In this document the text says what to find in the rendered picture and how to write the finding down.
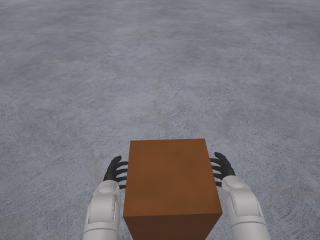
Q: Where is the right robot forearm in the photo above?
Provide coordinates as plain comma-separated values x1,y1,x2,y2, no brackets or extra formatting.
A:
221,175,271,240

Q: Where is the right robot hand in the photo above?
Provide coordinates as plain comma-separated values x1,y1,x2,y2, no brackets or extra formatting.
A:
209,152,236,187

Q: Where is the left robot hand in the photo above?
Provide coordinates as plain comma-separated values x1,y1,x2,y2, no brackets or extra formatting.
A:
103,155,128,190

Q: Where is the left robot forearm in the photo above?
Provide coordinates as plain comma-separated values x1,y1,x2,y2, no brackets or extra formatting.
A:
82,180,122,240

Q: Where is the carton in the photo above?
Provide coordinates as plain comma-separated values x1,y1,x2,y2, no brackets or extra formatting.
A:
123,138,223,240

